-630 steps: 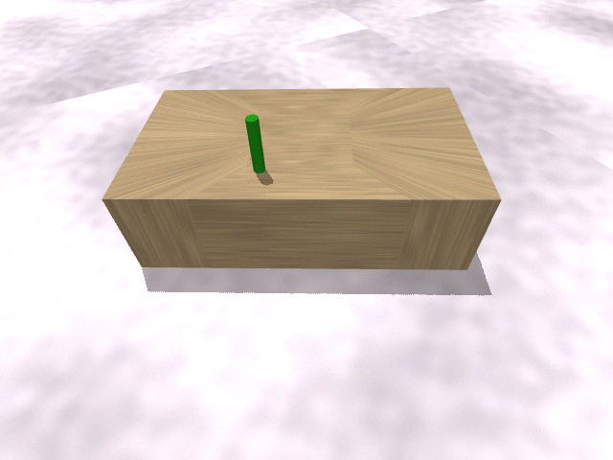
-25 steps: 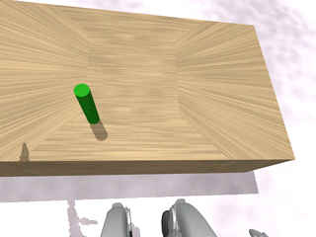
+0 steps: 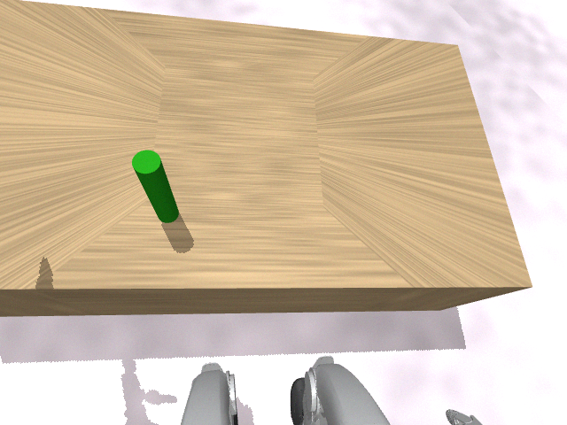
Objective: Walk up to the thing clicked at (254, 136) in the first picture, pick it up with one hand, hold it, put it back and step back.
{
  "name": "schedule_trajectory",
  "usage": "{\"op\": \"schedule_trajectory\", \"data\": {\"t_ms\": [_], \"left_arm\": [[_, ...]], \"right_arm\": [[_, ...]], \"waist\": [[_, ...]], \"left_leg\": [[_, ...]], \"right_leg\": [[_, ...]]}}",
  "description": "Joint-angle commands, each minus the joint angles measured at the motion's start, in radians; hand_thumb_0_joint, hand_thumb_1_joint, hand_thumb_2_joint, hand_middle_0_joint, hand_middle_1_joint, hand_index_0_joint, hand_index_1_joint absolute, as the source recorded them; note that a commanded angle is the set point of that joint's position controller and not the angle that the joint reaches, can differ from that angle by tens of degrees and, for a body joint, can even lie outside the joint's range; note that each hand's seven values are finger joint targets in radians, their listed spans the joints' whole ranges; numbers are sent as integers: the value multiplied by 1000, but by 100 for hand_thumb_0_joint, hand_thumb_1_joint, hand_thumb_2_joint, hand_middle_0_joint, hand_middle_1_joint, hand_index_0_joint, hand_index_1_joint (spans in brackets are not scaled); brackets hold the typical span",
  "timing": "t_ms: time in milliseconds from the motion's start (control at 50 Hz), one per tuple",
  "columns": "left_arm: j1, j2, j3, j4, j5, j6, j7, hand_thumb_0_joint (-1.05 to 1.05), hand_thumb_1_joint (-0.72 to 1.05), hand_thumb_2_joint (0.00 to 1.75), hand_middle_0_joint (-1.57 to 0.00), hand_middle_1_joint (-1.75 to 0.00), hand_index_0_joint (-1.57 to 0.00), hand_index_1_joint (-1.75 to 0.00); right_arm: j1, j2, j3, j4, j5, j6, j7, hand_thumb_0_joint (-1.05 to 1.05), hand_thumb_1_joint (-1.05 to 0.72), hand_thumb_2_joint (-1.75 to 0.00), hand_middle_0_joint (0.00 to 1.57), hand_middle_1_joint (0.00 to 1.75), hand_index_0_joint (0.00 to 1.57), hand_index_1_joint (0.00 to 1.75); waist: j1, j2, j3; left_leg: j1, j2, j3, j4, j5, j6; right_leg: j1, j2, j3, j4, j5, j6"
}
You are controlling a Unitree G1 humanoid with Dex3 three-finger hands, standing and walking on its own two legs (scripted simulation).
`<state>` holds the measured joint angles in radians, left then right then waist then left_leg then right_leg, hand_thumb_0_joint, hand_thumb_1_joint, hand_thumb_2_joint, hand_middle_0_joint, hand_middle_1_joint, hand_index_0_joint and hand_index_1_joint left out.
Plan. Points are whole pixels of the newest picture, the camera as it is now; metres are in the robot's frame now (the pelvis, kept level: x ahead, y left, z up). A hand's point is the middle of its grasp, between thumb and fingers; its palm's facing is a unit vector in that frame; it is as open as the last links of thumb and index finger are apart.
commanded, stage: go down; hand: left
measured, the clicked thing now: (159, 191) +0.52 +0.19 -0.18
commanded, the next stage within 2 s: approach in 1.22 s
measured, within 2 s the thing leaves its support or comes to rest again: neither
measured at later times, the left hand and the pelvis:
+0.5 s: hand out of the picture +0.45 +0.40 +0.08, palm faces +0.21 -0.98 +0.01, open 17.2 cm; pelvis +0.00 +0.00 +0.00, yaw +0 degrees
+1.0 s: hand out of the picture +0.45 +0.39 +0.08, palm faces +0.21 -0.98 +0.02, open 17.2 cm; pelvis +0.00 +0.00 +0.00, yaw +0 degrees
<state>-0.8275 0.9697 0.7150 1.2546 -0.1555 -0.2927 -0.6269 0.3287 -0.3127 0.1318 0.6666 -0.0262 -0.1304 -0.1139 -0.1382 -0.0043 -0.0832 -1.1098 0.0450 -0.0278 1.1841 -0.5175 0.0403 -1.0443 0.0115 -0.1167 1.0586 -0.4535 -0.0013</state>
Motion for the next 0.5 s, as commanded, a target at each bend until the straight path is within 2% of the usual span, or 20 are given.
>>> {"op": "schedule_trajectory", "data": {"t_ms": [0, 20, 60, 140, 180, 240, 300, 320, 360, 420, 460, 480], "left_arm": [[-302, 386, 44, -233, -45, -73, -7, 0, -45, 6, -5, -4, -4, -5], [-321, 403, 52, -255, -44, -76, -6, 0, -45, 6, -5, -4, -4, -5], [-345, 402, 39, -263, -37, -77, -1, 0, -43, 6, -5, -4, -4, -5], [-371, 446, 53, -271, -18, -74, 14, 0, -43, 7, -5, -4, -4, -5], [-360, 443, 56, -246, -17, -69, 16, 0, -43, 6, -5, -4, -4, -5], [-328, 413, 39, -190, -9, -58, 14, 0, -44, 7, -5, -4, -4, -5], [-286, 397, 25, -168, -5, -48, 16, 0, -46, 7, -5, -5, -4, -6], [-273, 390, 31, -157, -11, -48, 12, 0, -46, 6, -6, -4, -4, -5], [-263, 361, 8, -169, -18, -47, 7, 0, -47, 7, -5, -4, -4, -5], [-316, 398, 33, -241, -33, -60, 2, 0, -47, 5, -5, -3, -4, -4], [-322, 385, 36, -256, -41, -63, 5, 0, -49, 6, -5, -4, -4, -5], [-323, 375, 32, -259, -43, -64, 7, 0, -48, 6, -5, -4, -4, -5]], "right_arm": [[163, -223, -84, -31, 8, -23, -25, 0, -88, -89, 20, 30, 20, 30], [168, -224, -82, -29, 5, -23, -23, 0, -89, -90, 20, 30, 20, 30], [166, -223, -83, -26, 3, -21, -28, 0, -88, -89, 20, 30, 20, 30], [165, -217, -75, -19, 0, -20, -31, 0, -89, -90, 20, 30, 20, 30], [163, -220, -72, -14, -3, -20, -35, 0, -89, -90, 20, 30, 20, 30], [165, -215, -70, -20, -3, -19, -35, 0, -89, -90, 20, 30, 20, 30], [164, -213, -69, -31, -2, -19, -31, 0, -89, -90, 20, 30, 20, 30], [166, -213, -70, -32, 1, -18, -30, 0, -89, -90, 20, 30, 20, 30], [166, -218, -73, -38, 1, -21, -25, 0, -89, -90, 20, 30, 20, 30], [171, -220, -79, -37, 6, -23, -24, 0, -89, -89, 20, 30, 20, 30], [179, -221, -81, -31, 5, -21, -25, 0, -89, -90, 20, 30, 20, 30], [176, -221, -82, -28, 6, -21, -25, 0, -89, -90, 20, 30, 20, 30]], "waist": [[16, 234, -500], [26, 253, -512], [19, 275, -525], [25, 309, -538], [24, 313, -520], [11, 279, -493], [19, 243, -474], [19, 240, -466], [19, 250, -465], [19, 255, -513], [10, 250, -544], [14, 260, -542]], "left_leg": [[499, -3, -92, -127, 483, -34], [515, -5, -91, -125, 492, -35], [539, -7, -88, -133, 468, -35], [534, -11, -83, -138, 438, -34], [546, -5, -93, -141, 471, -40], [513, -6, -87, -129, 485, -34], [473, -8, -81, -126, 509, -26], [469, -6, -86, -125, 512, -30], [487, -1, -92, -129, 531, -35], [516, -1, -93, -128, 525, -35], [539, -1, -94, -126, 550, -34], [563, 1, -100, -131, 559, -40]], "right_leg": [[102, 22, 54, -86, 244, -43], [91, 20, 54, -87, 241, -44], [90, 20, 58, -93, 223, -45], [112, 18, 65, -99, 210, -46], [88, 20, 55, -93, 218, -48], [99, 22, 56, -100, 241, -45], [126, 21, 62, -98, 272, -44], [117, 23, 54, -94, 270, -44], [97, 22, 50, -88, 263, -46], [118, 22, 52, -92, 267, -44], [133, 21, 52, -91, 289, -42], [109, 23, 49, -86, 279, -44]]}}
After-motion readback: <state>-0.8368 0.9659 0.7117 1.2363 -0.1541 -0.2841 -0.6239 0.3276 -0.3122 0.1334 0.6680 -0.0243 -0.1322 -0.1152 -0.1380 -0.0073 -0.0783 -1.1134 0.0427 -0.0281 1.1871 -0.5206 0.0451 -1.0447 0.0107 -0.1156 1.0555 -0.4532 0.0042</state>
